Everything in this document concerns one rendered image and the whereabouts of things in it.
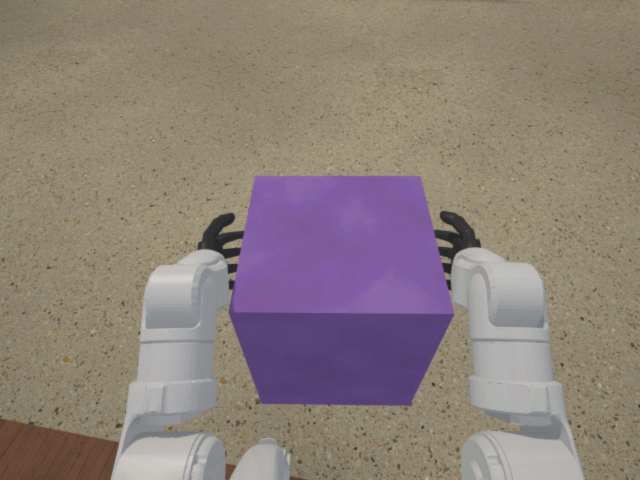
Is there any right robot forearm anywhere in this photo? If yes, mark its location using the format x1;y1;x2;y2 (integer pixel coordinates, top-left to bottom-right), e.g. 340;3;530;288
451;247;585;480

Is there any robot left upper arm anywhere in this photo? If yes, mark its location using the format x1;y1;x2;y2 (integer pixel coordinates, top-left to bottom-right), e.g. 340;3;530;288
113;431;226;480

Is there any carton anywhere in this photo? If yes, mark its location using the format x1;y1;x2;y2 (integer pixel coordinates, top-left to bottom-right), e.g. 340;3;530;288
228;176;454;406

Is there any left robot hand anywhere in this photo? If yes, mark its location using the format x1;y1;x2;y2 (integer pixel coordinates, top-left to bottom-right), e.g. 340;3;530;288
197;213;244;290

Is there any robot right upper arm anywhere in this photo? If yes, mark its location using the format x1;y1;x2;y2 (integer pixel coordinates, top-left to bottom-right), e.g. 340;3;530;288
461;430;583;480

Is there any right robot hand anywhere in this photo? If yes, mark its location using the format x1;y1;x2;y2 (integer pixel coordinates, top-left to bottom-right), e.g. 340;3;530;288
434;211;481;291

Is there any robot left thigh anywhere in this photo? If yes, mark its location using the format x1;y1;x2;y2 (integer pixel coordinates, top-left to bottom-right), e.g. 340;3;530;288
229;444;291;480

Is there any robot left shin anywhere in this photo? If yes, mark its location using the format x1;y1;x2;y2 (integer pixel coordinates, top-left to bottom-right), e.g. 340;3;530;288
258;438;278;446

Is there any left robot forearm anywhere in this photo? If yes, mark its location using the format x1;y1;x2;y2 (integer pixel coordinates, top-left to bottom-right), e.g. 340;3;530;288
111;249;230;480

